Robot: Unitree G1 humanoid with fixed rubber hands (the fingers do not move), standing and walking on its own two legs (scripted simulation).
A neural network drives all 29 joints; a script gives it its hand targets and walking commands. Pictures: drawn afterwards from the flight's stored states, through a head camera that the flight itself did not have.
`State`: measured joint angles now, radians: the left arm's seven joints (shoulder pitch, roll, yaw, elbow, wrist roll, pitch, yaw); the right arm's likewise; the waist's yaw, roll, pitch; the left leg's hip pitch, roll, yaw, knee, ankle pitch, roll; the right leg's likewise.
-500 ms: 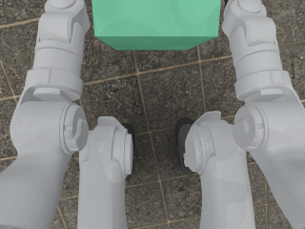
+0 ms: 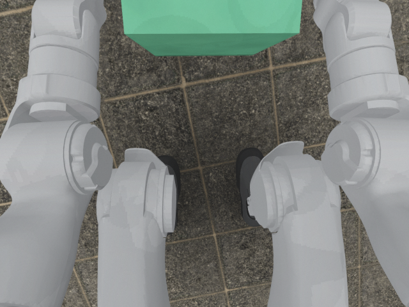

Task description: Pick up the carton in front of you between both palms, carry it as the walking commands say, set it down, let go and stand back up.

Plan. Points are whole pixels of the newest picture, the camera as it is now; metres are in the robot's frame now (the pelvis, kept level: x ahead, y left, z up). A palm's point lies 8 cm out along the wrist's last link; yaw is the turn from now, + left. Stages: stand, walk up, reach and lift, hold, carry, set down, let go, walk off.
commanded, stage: set down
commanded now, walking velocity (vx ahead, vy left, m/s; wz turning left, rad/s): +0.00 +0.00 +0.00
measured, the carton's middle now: out of the picture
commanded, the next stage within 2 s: let go in 1.68 s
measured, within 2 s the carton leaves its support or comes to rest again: neither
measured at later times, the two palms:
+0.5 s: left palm out of the picture +0.56 +0.17 -0.18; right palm out of the picture +0.55 -0.18 -0.18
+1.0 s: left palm out of the picture +0.59 +0.18 -0.04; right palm out of the picture +0.57 -0.19 -0.04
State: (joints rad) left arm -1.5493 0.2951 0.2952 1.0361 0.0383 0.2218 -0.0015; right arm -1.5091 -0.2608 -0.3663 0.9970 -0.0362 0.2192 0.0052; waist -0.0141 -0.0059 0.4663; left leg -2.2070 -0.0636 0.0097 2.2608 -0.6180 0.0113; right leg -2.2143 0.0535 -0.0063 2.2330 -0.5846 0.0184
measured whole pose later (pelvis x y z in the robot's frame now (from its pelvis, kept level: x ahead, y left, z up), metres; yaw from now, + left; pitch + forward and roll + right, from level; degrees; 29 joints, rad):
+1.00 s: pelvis +0.01 +0.00 +0.07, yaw +0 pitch +42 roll -1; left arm -1.48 0.39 0.17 1.08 -0.11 0.17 0.08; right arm -1.42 -0.31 -0.25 1.01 0.11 0.17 -0.12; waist -0.03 0.00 0.17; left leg -2.15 -0.06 -0.01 2.01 -0.59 0.00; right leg -2.16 0.06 0.00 1.99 -0.56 0.01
